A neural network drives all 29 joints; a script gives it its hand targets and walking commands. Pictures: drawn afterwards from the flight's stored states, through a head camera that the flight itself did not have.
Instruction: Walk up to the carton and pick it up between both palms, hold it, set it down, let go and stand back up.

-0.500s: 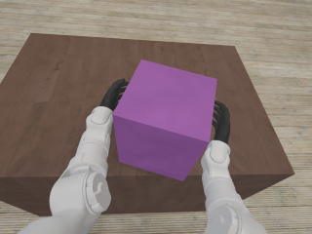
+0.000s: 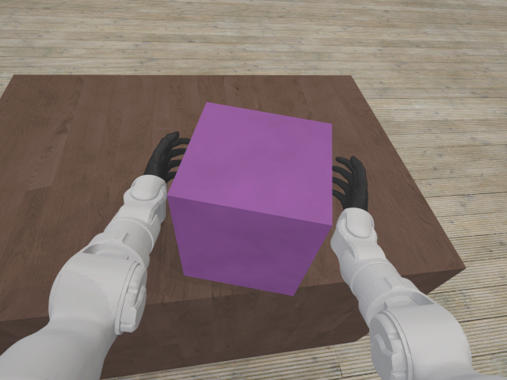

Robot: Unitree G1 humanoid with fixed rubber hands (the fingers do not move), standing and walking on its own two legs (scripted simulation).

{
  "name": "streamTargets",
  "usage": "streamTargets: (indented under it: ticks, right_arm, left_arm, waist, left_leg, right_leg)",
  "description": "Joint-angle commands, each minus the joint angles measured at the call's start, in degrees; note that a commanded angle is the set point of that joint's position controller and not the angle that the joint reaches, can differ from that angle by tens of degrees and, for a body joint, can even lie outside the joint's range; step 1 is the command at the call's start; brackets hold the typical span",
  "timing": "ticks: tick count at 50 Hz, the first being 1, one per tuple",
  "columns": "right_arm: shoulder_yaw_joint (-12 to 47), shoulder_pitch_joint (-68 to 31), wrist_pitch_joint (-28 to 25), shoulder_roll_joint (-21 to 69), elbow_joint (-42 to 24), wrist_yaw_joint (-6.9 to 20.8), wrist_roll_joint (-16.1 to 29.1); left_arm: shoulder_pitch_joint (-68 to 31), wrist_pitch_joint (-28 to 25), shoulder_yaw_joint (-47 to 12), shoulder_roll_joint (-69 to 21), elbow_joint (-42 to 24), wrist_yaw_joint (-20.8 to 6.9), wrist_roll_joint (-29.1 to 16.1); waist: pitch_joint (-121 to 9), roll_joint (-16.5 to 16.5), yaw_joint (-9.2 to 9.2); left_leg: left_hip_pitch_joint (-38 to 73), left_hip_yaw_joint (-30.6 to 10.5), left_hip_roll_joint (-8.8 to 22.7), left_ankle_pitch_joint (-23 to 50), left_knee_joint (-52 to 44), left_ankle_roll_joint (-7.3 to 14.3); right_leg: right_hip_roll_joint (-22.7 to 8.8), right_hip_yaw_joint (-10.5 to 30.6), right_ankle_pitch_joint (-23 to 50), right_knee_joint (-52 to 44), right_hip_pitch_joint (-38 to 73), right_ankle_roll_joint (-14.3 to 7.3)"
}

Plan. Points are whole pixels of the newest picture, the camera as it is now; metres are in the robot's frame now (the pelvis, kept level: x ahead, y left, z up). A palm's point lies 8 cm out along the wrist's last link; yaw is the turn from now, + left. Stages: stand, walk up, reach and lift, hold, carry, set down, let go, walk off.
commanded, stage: set down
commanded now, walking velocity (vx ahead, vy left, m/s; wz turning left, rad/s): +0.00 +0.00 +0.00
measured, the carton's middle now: (252, 205) +0.42 -0.03 +0.02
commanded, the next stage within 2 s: none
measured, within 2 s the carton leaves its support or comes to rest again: neither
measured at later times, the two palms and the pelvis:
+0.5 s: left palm (142, 113) +0.46 +0.13 +0.19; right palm (399, 158) +0.37 -0.22 +0.17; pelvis -0.02 -0.01 +0.01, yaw +1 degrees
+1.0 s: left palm (127, 127) +0.44 +0.15 +0.18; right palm (397, 174) +0.35 -0.21 +0.16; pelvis -0.02 -0.01 +0.01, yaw +0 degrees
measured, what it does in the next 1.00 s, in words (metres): stands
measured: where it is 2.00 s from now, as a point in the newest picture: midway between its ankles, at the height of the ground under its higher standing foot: outside the picture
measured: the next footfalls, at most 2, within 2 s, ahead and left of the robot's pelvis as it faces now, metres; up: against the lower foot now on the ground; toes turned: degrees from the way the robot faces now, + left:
none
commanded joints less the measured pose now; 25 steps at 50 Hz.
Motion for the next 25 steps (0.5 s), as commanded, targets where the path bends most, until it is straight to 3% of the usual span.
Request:
streamTargets:
  ticks: [1,5,12,17,25]
  right_arm:
    - [1.05,-21.76,0.13,-7.24,-9.37,0.65,2.24]
    - [1.25,-23.88,4.35,-9.97,-12.14,0.35,4.28]
    - [0.52,-29.13,14.15,-12.85,-20.73,-0.23,5.20]
    - [0.42,-32.81,19.98,-13.02,-20.34,-0.39,5.56]
    - [1.59,-35.41,25.46,-11.64,-20.12,-1.07,6.88]
  left_arm:
    - [-26.92,-1.23,-2.22,7.27,-12.76,0.00,-2.38]
    - [-28.23,2.71,-4.90,8.22,-14.98,-0.66,-5.21]
    - [-31.96,10.36,-7.43,10.63,-19.12,-1.49,-9.79]
    - [-35.30,13.88,-7.84,12.71,-15.29,-1.79,-10.80]
    - [-37.15,16.75,-6.38,15.98,-11.55,-2.20,-10.79]
  waist:
    - [-32.76,11.40,-0.10]
    - [-30.87,11.32,-0.87]
    - [-29.37,8.15,-2.05]
    - [-23.19,5.70,-2.50]
    - [-20.34,4.40,-1.61]
  left_leg:
    - [28.42,2.32,-5.44,28.59,1.23,-3.71]
    - [29.93,1.95,-5.65,26.39,0.14,-3.19]
    - [29.50,1.95,-6.09,17.94,-3.86,-1.30]
    - [26.78,2.48,-6.17,10.61,-6.97,-0.07]
    - [26.09,3.56,-6.64,10.32,-9.35,0.96]
  right_leg:
    - [5.33,-6.76,23.20,0.87,5.33,-2.40]
    - [5.31,-6.77,20.51,-0.35,4.48,-2.44]
    - [4.78,-6.31,16.17,-1.90,7.52,-2.53]
    - [3.92,-5.74,12.76,-2.63,10.38,-2.97]
    - [3.43,-4.56,15.49,-3.24,15.97,-3.19]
